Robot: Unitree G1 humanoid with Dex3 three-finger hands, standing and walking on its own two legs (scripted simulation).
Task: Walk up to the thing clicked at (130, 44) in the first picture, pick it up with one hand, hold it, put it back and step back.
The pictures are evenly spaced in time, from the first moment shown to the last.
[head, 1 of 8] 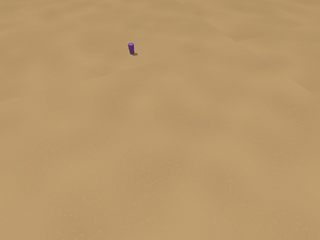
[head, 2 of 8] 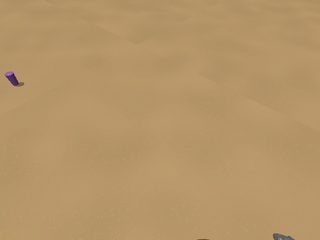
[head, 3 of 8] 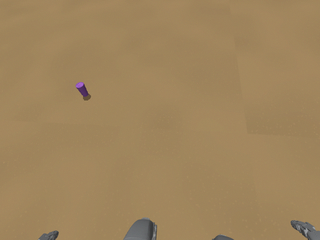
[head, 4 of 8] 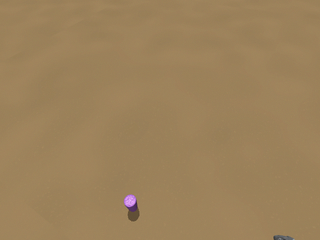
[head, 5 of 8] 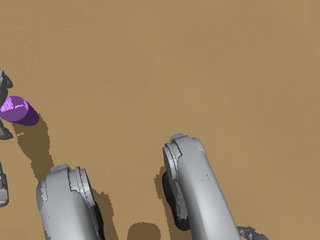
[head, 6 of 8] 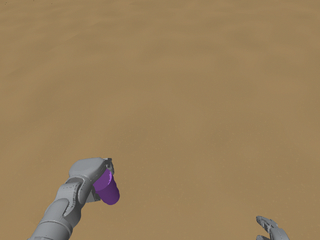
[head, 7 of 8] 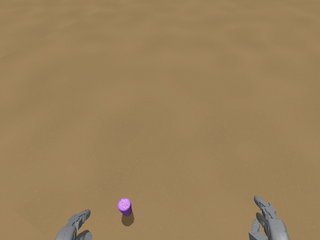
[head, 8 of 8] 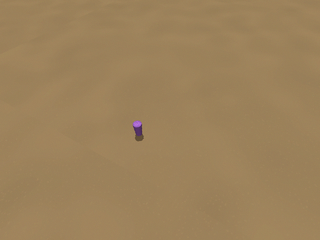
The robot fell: no
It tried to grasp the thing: yes
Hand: left
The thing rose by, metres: 0.63
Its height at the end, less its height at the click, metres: +0.00
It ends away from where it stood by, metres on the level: 0.01
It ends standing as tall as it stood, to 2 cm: yes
